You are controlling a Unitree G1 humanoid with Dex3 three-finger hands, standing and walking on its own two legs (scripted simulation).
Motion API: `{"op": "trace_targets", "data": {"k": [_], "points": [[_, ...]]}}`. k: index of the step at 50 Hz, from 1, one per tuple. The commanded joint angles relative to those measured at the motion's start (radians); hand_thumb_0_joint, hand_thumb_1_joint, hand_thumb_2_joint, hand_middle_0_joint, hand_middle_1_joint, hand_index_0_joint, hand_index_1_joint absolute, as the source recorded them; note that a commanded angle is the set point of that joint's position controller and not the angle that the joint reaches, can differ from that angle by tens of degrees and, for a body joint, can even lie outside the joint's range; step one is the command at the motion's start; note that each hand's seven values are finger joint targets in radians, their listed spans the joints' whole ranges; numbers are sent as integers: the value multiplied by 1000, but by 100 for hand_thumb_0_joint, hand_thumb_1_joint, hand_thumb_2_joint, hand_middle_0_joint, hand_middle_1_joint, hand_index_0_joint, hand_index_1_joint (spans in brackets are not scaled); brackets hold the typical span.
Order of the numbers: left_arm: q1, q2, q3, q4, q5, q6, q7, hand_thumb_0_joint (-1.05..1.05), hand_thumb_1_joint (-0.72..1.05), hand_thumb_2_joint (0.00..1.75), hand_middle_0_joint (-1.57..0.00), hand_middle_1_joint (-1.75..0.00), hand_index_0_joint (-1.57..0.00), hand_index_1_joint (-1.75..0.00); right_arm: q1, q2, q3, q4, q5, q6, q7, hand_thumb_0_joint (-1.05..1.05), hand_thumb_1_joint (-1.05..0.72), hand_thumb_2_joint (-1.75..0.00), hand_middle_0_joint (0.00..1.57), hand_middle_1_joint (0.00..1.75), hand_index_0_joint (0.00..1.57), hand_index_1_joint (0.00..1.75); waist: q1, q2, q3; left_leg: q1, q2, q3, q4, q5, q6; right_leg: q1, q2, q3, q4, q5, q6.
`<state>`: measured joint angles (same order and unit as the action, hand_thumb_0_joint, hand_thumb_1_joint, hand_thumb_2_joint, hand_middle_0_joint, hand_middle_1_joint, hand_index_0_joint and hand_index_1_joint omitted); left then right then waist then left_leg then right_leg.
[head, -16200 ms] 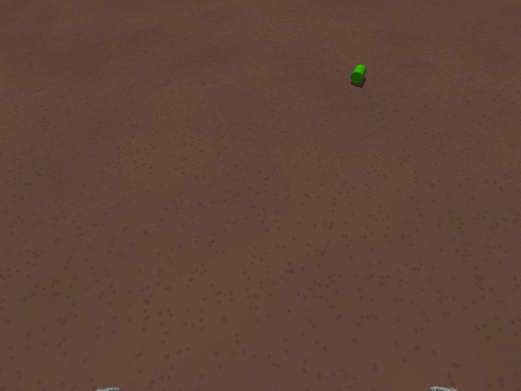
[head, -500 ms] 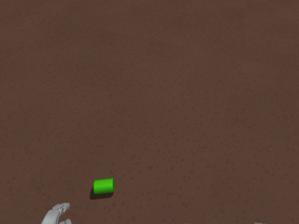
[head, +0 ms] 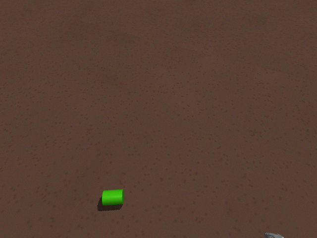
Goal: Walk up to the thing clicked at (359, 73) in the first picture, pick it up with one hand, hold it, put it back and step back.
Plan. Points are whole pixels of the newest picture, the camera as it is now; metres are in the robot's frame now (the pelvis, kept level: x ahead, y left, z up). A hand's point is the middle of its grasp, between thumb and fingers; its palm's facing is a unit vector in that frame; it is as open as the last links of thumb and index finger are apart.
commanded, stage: walk up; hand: left
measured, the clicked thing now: (113, 197) +0.41 +0.29 -0.74
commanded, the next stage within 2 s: stand in 0.24 s
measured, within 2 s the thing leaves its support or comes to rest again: neither
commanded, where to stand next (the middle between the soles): +0.04 -0.01 m, yaw -1 degrees
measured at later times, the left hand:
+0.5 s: hand out of the picture +0.09 +0.25 -0.15, palm faces -0.02 -0.94 -0.34, open 7.4 cm
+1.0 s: hand out of the picture +0.09 +0.25 -0.15, palm faces -0.03 -0.94 -0.34, open 7.4 cm
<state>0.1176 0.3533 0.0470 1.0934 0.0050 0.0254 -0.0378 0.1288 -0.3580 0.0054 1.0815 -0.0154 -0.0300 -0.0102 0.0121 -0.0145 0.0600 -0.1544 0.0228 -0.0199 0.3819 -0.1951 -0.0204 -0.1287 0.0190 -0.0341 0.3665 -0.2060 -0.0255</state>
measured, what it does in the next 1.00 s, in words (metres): stands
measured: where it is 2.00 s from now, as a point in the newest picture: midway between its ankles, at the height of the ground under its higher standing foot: outside the picture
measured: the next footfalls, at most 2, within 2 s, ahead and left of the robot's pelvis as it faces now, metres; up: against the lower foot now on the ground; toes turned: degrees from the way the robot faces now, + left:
none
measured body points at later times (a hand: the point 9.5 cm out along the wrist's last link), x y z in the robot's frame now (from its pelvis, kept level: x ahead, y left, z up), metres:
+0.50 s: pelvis +0.01 +0.00 +0.00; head +0.02 +0.00 +0.45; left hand +0.09 +0.30 -0.13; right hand +0.09 -0.29 -0.13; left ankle +0.01 +0.13 -0.75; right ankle +0.00 -0.10 -0.75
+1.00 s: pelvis +0.01 +0.00 +0.00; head +0.02 +0.00 +0.45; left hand +0.10 +0.30 -0.13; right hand +0.09 -0.30 -0.13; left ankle +0.01 +0.13 -0.75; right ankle +0.00 -0.10 -0.75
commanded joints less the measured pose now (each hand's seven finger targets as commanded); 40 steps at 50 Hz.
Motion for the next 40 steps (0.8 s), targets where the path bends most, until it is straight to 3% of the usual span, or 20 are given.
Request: {"op": "trace_targets", "data": {"k": [1,11,12,14,23,40], "points": [[-55,206,40,-68,2,-26,20,0,90,90,-20,-30,-20,-30,-37,-225,-50,-59,4,-23,-19,0,-90,-90,20,30,20,30,-10,23,-97,23,106,-81,-49,175,61,28,-131,121,-66,128,-16],[-46,201,38,-59,3,-25,25,0,90,90,-20,-30,-20,-30,-61,-218,-53,-57,4,-18,-19,0,-90,-90,20,30,20,30,-6,27,-93,35,106,-75,-52,205,58,30,-134,113,-67,153,-12],[-55,189,16,-48,2,-41,29,0,90,90,-20,-30,-20,-30,-79,-203,-42,-49,3,-11,-12,0,-90,-90,20,30,20,30,-9,74,-111,43,109,-76,-67,180,47,54,-153,135,-92,157,-9],[-62,200,16,-44,2,-54,34,0,90,90,-20,-30,-20,-30,-78,-201,-42,-48,5,-9,-7,0,-90,-90,20,30,20,30,-13,49,-123,52,109,-79,-66,220,42,75,-159,133,-87,222,-5],[-64,212,0,-21,1,-63,42,0,90,90,-20,-30,-20,-30,-71,-205,-38,-23,6,-2,2,0,-90,-90,20,30,20,30,-13,2,-70,47,109,-81,-112,143,38,53,-153,127,-123,138,6],[-56,217,-9,-18,0,-65,49,0,90,90,-20,-30,-20,-30,-69,-202,-38,-6,6,-3,2,0,-90,-90,20,30,20,30,-12,19,-111,79,114,-72,-106,230,34,76,-155,116,-103,229,4]]}}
